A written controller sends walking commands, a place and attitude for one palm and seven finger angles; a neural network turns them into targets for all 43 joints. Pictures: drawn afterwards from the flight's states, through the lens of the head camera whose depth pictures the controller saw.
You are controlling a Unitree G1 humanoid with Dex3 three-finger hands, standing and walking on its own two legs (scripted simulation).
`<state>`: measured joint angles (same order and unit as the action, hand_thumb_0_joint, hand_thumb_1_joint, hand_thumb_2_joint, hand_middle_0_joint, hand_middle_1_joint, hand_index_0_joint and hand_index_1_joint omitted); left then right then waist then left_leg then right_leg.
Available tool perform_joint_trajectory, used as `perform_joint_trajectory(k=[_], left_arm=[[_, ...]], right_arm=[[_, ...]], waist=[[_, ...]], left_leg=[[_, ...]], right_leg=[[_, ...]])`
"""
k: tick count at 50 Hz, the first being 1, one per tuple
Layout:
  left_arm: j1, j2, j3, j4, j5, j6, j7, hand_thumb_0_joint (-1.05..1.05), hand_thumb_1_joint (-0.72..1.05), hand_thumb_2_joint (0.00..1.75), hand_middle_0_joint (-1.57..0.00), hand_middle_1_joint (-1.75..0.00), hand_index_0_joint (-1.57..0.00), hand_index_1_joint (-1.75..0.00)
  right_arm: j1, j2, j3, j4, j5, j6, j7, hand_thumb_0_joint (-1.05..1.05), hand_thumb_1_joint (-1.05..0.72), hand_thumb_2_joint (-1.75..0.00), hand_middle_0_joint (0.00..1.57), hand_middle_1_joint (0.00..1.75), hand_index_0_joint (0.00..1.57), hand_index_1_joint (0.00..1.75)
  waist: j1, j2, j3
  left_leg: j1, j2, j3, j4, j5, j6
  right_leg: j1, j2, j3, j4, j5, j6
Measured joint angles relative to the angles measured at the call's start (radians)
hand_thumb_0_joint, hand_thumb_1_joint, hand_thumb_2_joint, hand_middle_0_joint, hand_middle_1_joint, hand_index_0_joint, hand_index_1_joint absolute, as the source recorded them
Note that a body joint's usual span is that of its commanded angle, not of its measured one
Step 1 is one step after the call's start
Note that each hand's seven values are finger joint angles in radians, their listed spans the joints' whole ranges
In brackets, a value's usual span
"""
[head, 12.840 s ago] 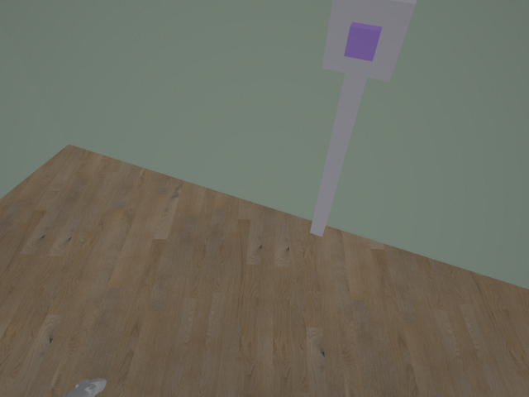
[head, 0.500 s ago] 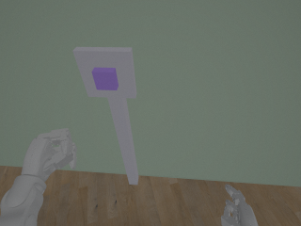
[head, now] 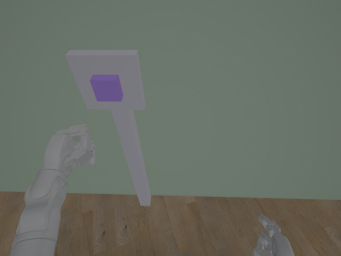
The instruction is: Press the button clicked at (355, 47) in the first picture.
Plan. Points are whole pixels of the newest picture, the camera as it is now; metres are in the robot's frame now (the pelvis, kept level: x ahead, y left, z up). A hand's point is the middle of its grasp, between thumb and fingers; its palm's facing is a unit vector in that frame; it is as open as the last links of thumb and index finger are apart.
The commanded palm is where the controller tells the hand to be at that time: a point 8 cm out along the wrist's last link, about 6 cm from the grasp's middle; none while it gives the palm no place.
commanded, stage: aim a knuckle at the button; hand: left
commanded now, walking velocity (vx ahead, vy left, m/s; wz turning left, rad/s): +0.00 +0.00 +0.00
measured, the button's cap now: (107, 87) +0.52 +0.22 +0.14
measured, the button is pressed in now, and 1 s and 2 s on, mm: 0 0 2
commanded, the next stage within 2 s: press the button with the knuckle in 1.40 s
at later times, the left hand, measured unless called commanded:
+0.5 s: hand (106, 128) +0.38 +0.19 +0.11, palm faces +0.04 -1.00 -0.02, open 3.1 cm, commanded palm +0.36 +0.24 +0.11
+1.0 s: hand (113, 119) +0.42 +0.18 +0.10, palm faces +0.05 -1.00 -0.02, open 3.1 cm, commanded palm +0.39 +0.24 +0.11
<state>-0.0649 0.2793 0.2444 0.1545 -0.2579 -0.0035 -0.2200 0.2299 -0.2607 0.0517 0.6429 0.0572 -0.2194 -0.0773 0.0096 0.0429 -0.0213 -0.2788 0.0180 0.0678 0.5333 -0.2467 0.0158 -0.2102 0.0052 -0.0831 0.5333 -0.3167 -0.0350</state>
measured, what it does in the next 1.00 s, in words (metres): stands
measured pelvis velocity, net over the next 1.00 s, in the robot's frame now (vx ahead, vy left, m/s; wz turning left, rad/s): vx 0.00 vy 0.01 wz -0.03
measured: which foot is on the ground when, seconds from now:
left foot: down 0.00-1.00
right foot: down 0.00-1.00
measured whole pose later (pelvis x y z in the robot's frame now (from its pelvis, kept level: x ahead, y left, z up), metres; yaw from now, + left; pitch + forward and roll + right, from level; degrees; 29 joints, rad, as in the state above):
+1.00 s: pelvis +0.00 +0.01 -0.01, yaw -2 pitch +6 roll +0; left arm -0.54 0.32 0.29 0.78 -0.17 -0.22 -0.15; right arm 0.36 -0.27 0.01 0.67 0.05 -0.02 -0.04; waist -0.07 0.03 -0.04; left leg -0.43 0.03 0.10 0.62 -0.28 0.03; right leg -0.37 0.01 -0.05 0.60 -0.33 -0.02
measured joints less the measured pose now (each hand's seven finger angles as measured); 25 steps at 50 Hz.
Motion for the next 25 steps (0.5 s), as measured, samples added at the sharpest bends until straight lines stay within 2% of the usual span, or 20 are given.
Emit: perform_joint_trajectory(k=[9,25], left_arm=[[-0.116,0.005,-0.008,0.117,0.018,-0.027,0.02,0.01,0.9,0.9,-1.3,-1.5,-1.3,-1.5],[-0.333,0.002,-0.026,0.372,0.056,-0.091,0.064,0.01,0.9,0.9,-1.3,-1.5,-1.3,-1.5]], right_arm=[[0.001,0.0,-0.004,0.014,-0.001,0.038,-0.001,0.01,-0.91,-0.9,0.21,0.3,0.2,0.3],[0.029,0.001,-0.012,0.025,-0.004,0.107,0.013,0.01,-0.91,-0.9,0.21,0.3,0.2,0.3]], waist=[[-0.005,-0.004,0.007],[-0.033,-0.009,0.001]], left_leg=[[-0.022,-0.003,0.0,0.009,-0.004,0.004],[-0.076,-0.005,0.005,0.038,-0.013,0.012]], right_leg=[[-0.02,-0.003,0.0,0.006,-0.002,0.004],[-0.074,-0.007,0.006,0.032,-0.007,0.01]])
